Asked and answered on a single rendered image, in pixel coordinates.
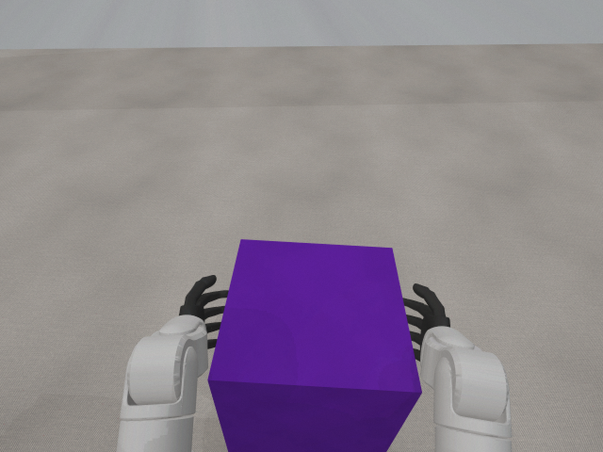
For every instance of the right robot forearm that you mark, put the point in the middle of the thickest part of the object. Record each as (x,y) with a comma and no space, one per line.
(471,401)

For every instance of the carton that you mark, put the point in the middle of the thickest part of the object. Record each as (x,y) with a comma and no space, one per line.
(314,352)

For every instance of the robot left hand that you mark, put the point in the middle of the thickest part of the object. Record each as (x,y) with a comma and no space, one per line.
(196,300)

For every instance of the left robot forearm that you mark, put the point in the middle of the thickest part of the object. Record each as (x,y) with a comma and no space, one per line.
(160,388)

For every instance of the robot right hand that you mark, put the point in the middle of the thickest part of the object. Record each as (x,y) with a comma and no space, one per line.
(434,314)

